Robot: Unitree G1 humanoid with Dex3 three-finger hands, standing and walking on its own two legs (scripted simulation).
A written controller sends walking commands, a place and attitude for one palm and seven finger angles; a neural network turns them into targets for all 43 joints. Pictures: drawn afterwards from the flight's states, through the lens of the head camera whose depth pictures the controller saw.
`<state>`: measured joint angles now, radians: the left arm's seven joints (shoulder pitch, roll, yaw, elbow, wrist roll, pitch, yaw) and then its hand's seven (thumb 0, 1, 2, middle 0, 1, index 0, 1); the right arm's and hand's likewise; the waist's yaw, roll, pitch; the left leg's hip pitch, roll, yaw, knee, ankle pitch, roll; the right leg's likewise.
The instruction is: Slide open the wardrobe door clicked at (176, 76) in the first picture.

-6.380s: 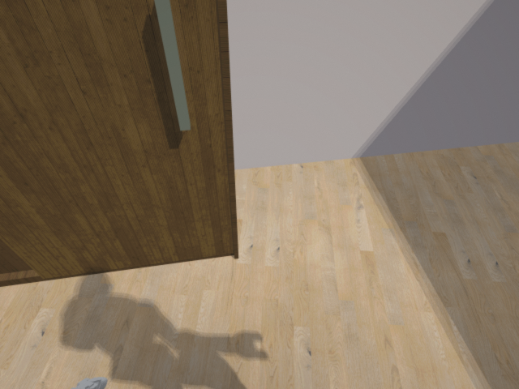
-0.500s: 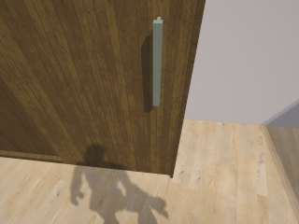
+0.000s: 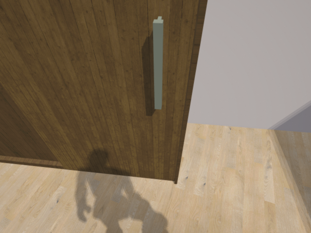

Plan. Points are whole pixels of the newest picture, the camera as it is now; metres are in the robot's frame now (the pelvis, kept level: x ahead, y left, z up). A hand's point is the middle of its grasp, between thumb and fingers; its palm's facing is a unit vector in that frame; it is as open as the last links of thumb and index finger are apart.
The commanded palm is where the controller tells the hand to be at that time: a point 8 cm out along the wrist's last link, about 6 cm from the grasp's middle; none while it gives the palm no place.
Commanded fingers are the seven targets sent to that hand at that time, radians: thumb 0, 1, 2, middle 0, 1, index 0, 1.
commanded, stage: look again from close up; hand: right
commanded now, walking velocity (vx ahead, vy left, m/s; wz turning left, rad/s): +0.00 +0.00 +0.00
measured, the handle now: (158, 68) +0.57 +0.02 +0.14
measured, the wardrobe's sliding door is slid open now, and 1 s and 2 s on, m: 0.00 0.00 0.00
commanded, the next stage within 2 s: none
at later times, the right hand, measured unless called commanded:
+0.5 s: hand out of the picture -0.04 -0.14 -0.18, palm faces +0.02 +0.99 -0.15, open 7.4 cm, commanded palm none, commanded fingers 0.00 -0.90 -0.90 0.20 0.30 0.20 0.30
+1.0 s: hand out of the picture -0.03 -0.13 -0.18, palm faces +0.03 +0.99 -0.16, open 7.4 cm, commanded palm none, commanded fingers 0.00 -0.90 -0.90 0.20 0.30 0.20 0.30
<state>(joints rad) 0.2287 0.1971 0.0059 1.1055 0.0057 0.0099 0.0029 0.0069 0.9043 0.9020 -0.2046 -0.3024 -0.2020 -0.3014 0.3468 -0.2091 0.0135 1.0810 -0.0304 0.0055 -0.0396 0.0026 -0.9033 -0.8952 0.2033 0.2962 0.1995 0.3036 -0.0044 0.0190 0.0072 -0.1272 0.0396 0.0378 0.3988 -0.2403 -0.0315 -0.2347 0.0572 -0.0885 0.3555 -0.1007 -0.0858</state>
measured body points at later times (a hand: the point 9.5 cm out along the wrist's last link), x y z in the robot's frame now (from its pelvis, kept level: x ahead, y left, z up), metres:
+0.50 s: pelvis +0.00 +0.01 +0.00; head -0.01 +0.00 +0.45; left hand -0.02 +0.22 -0.16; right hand -0.04 -0.20 -0.17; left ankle -0.02 +0.14 -0.74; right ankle +0.06 -0.06 -0.74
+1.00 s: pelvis +0.00 +0.02 +0.00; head +0.00 +0.02 +0.45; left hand -0.02 +0.23 -0.16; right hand -0.03 -0.18 -0.16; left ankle -0.02 +0.14 -0.74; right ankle +0.06 -0.06 -0.74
